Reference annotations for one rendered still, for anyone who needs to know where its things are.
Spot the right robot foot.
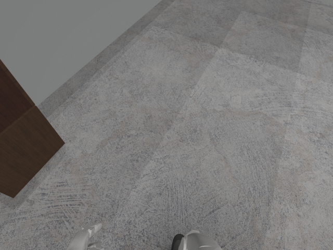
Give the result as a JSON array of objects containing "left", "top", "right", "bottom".
[{"left": 171, "top": 234, "right": 184, "bottom": 250}]

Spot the robot right thigh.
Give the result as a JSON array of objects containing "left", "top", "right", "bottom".
[{"left": 180, "top": 233, "right": 222, "bottom": 250}]

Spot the cupboard door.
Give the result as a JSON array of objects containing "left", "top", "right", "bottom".
[{"left": 0, "top": 66, "right": 32, "bottom": 133}]

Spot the left robot hand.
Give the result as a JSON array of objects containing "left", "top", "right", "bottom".
[{"left": 67, "top": 222, "right": 104, "bottom": 250}]

